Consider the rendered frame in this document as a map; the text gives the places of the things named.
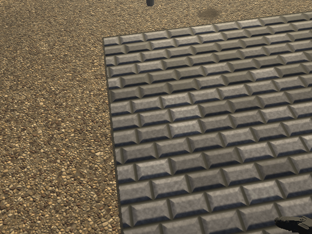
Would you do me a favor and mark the right robot hand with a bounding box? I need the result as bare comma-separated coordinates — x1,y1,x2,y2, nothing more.
274,215,312,234

